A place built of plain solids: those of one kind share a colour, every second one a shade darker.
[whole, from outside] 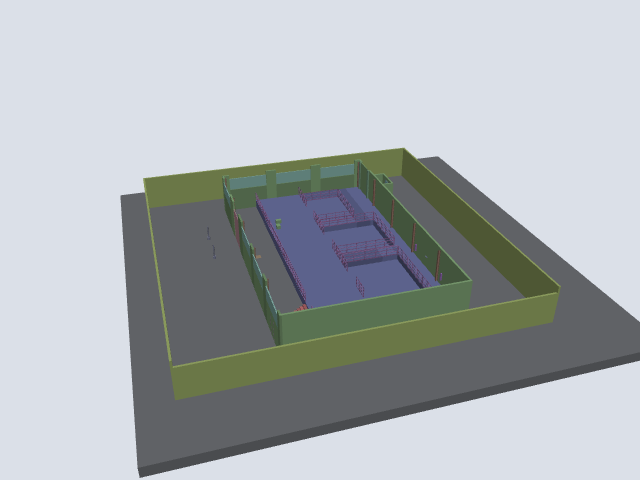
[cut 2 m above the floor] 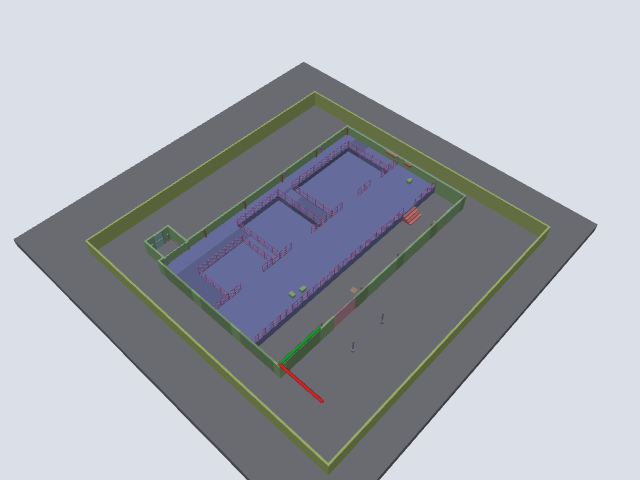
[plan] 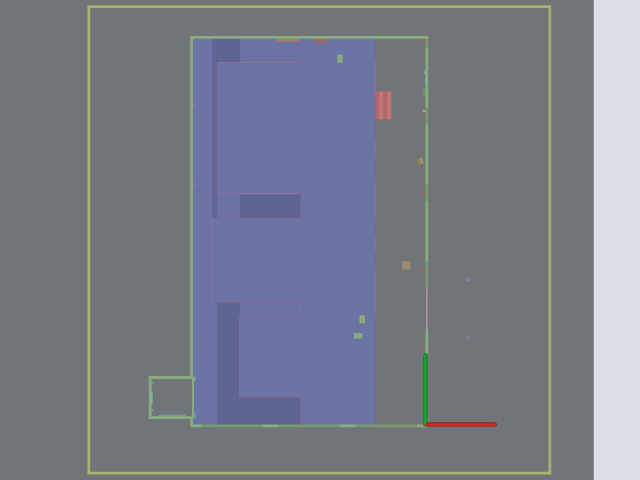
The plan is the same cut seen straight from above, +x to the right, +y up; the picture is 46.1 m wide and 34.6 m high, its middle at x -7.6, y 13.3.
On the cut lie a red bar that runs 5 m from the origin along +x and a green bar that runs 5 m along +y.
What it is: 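A works' hall with a railed raised floor and openings in the rail; one tall room; a strip of floor behind the doors, a deck 0.89 m over it that fills the rest, and 3 sunk grounds in the deck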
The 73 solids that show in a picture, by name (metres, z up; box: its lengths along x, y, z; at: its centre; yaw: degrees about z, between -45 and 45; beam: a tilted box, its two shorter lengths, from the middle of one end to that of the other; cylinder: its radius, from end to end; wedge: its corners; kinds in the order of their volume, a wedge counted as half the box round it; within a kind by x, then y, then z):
{
 "raised_floor_bank_1": {"box": [1.4, 27.8, 0.94], "at": [-16.05, 13.9, 0.42]},
 "raised_floor_bank_2": {"box": [0.02, 8.85, 0.94], "at": [-15.35, 4.42, 0.42]},
 "raised_floor_bank_3": {"box": [0.02, 12.95, 0.94], "at": [-15.35, 21.32, 0.42]},
 "raised_floor_bank_4": {"box": [0.35, 8.85, 0.94], "at": [-15.18, 4.42, 0.42]},
 "raised_floor_bank_5": {"box": [0.35, 12.95, 0.94], "at": [-15.18, 21.32, 0.42]},
 "raised_floor_bank_6": {"box": [1.65, 8.85, 0.94], "at": [-14.18, 4.42, 0.42]},
 "raised_floor_bank_7": {"box": [1.65, 1.8, 0.94], "at": [-14.18, 15.75, 0.42]},
 "raised_floor_bank_8": {"box": [1.65, 1.75, 0.94], "at": [-14.18, 26.93, 0.42]},
 "raised_floor_bank_9": {"box": [6.35, 6.0, 0.28], "at": [-12.18, 11.85, 0.09]},
 "raised_floor_bank_10": {"box": [6.0, 9.4, 0.36], "at": [-12.0, 21.35, 0.13]},
 "raised_floor_bank_11": {"box": [4.35, 2.0, 0.94], "at": [-11.18, 1.0, 0.42]},
 "raised_floor_bank_12": {"box": [4.35, 5.75, 0.94], "at": [-11.18, 4.88, 0.42]},
 "raised_floor_bank_13": {"box": [4.35, 1.1, 0.94], "at": [-11.18, 8.3, 0.42]},
 "raised_floor_bank_14": {"box": [4.35, 1.8, 0.94], "at": [-11.18, 15.75, 0.42]},
 "raised_floor_bank_15": {"box": [4.35, 1.75, 0.94], "at": [-11.18, 26.93, 0.42]},
 "raised_floor_bank_16": {"box": [5.4, 27.8, 0.94], "at": [-6.3, 13.9, 0.42]},
 "yard_bound_1": {"box": [0.2, 33.83, 3.94], "at": [-24.26, 13.3, 1.92]},
 "yard_bound_2": {"box": [33.43, 0.2, 3.94], "at": [-7.65, -3.51, 1.92]},
 "yard_bound_3": {"box": [33.43, 0.2, 3.24], "at": [-7.65, 30.12, 1.57]},
 "yard_bound_4": {"box": [0.2, 33.83, 3.94], "at": [8.97, 13.3, 1.92]},
 "wall_1": {"box": [0.2, 3.1, 2.55], "at": [-19.85, 1.95, 1.23]},
 "wall_2": {"box": [3.2, 0.2, 2.55], "at": [-18.35, 0.5, 1.23]},
 "wall_3": {"box": [3.2, 0.2, 2.55], "at": [-18.35, 3.4, 1.23]},
 "wall_4": {"box": [0.2, 24.7, 4.55], "at": [-16.85, 15.65, 2.23]},
 "wall_5": {"box": [0.06, 2.82, 4.55], "at": [-16.72, 1.95, 2.23]},
 "wall_6": {"box": [0.81, 0.2, 4.55], "at": [-16.55, -0.1, 2.23]},
 "wall_7": {"box": [4.41, 0.2, 2.7], "at": [-13.95, -0.1, 1.3]},
 "wall_8": {"box": [1.21, 0.2, 4.55], "at": [-11.15, -0.1, 2.23]},
 "wall_9": {"box": [4.36, 0.2, 2.7], "at": [-8.38, -0.1, 1.3]},
 "wall_10": {"box": [17.15, 0.2, 4.55], "at": [-8.38, 27.9, 2.23]},
 "wall_11": {"box": [1.21, 0.2, 4.55], "at": [-5.6, -0.1, 2.23]},
 "wall_12": {"box": [4.41, 0.2, 2.7], "at": [-2.8, -0.1, 1.3]},
 "wall_13": {"box": [0.81, 0.2, 4.55], "at": [-0.2, -0.1, 2.23]},
 "wall_14": {"box": [0.2, 0.81, 4.55], "at": [0.1, 0.2, 2.23]},
 "wall_15": {"box": [0.2, 4.36, 2.7], "at": [0.1, 2.77, 1.3]},
 "wall_16": {"box": [0.2, 1.91, 4.55], "at": [0.1, 5.9, 2.23]},
 "wall_17": {"box": [0.2, 1.86, 4.55], "at": [0.1, 10.78, 2.23]},
 "wall_18": {"box": [0.2, 4.41, 2.7], "at": [0.1, 13.9, 1.3]},
 "wall_19": {"box": [0.2, 1.21, 4.55], "at": [0.1, 16.7, 2.23]},
 "wall_20": {"box": [0.2, 4.36, 2.7], "at": [0.1, 19.48, 1.3]},
 "wall_21": {"box": [0.2, 1.21, 4.55], "at": [0.1, 22.25, 2.23]},
 "wall_22": {"box": [0.2, 4.36, 2.7], "at": [0.1, 25.02, 1.3]},
 "wall_23": {"box": [0.2, 0.81, 4.55], "at": [0.1, 27.6, 2.23]},
 "window_pane_1": {"box": [4.4, 0.1, 1.36], "at": [-13.95, -0.15, 3.32]},
 "window_pane_2": {"box": [4.35, 0.1, 1.36], "at": [-8.38, -0.15, 3.32]},
 "window_pane_3": {"box": [4.4, 0.1, 1.36], "at": [-2.8, -0.15, 3.32]},
 "window_pane_4": {"box": [0.1, 4.35, 1.36], "at": [0.15, 2.77, 3.32]},
 "window_pane_5": {"box": [0.1, 4.4, 1.36], "at": [0.15, 13.9, 3.32]},
 "window_pane_6": {"box": [0.1, 4.35, 1.36], "at": [0.15, 19.48, 3.32]},
 "window_pane_7": {"box": [0.1, 4.35, 1.36], "at": [0.15, 25.02, 3.32]},
 "door_landing_1": {"box": [0.3, 2.0, 0.76], "at": [-3.47, 23.0, 0.33]},
 "door_landing_2": {"box": [0.58, 2.0, 0.58], "at": [-3.33, 23.0, 0.24]},
 "door_landing_3": {"box": [0.84, 2.0, 0.41], "at": [-3.18, 23.0, 0.15]},
 "door_landing_4": {"box": [0.84, 2.0, 0.23], "at": [-2.9, 23.0, 0.06]},
 "roller_shutter_1": {"box": [0.06, 2.86, 3.65], "at": [0.12, 8.35, 1.77]},
 "pier_1": {"box": [0.17, 0.34, 4.55], "at": [-16.66, 0.6, 2.23]},
 "pier_2": {"box": [0.17, 0.34, 4.55], "at": [-16.66, 3.3, 2.23]},
 "carton_1": {"box": [0.4, 0.6, 0.4], "at": [-6.15, 26.37, 1.09]},
 "carton_2": {"box": [0.6, 0.4, 0.4], "at": [-4.86, 6.4, 1.09]},
 "carton_3": {"box": [0.4, 0.6, 0.4], "at": [-4.55, 7.57, 1.09]},
 "coat_hooks_1": {"box": [1.64, 0.2, 0.49], "at": [-9.9, 27.69, 1.94]},
 "deck_rail_1": {"box": [0.024, 9.4, 0.1], "at": [-15.03, 21.35, 0.94]},
 "deck_rail_2": {"box": [0.05, 9.4, 0.05], "at": [-15.03, 21.35, 1.27]},
 "deck_rail_3": {"box": [0.05, 5.75, 0.05], "at": [-13.38, 4.88, 1.92]},
 "deck_rail_4": {"box": [6.35, 0.024, 0.1], "at": [-12.18, 8.82, 0.94]},
 "deck_rail_5": {"box": [6.35, 0.024, 0.1], "at": [-12.18, 14.88, 0.94]},
 "deck_rail_6": {"box": [6.0, 0.024, 0.1], "at": [-12.0, 16.62, 0.94]},
 "deck_rail_7": {"box": [6.0, 0.05, 0.05], "at": [-12.0, 26.08, 1.92]},
 "deck_rail_8": {"box": [4.35, 0.05, 0.05], "at": [-11.18, 1.97, 1.27]},
 "deck_rail_9": {"box": [4.35, 0.05, 0.05], "at": [-11.18, 7.78, 1.92]},
 "door_leaf_1": {"box": [0.044, 1.0, 2.15], "at": [-19.75, 1.95, 1.02]},
 "signing_shelf_1": {"box": [0.9, 0.3, 0.26], "at": [-7.51, 27.65, 1.84]},
 "access_cover_1": {"box": [0.6, 0.6, 0.06], "at": [-1.38, 11.47, -0.02]}
}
